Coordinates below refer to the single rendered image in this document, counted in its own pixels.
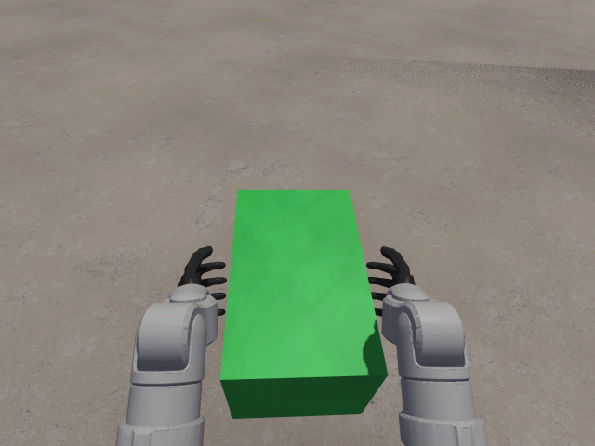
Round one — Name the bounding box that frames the robot right hand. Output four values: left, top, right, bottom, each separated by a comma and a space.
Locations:
366, 246, 415, 317

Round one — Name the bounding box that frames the left robot forearm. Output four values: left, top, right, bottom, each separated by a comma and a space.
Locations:
115, 284, 218, 446

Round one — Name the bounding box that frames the right robot forearm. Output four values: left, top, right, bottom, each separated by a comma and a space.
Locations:
381, 283, 487, 446

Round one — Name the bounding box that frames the carton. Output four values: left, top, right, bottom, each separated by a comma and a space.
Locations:
220, 190, 388, 419

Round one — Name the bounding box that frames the robot left hand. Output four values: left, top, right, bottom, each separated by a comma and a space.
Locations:
178, 246, 227, 316

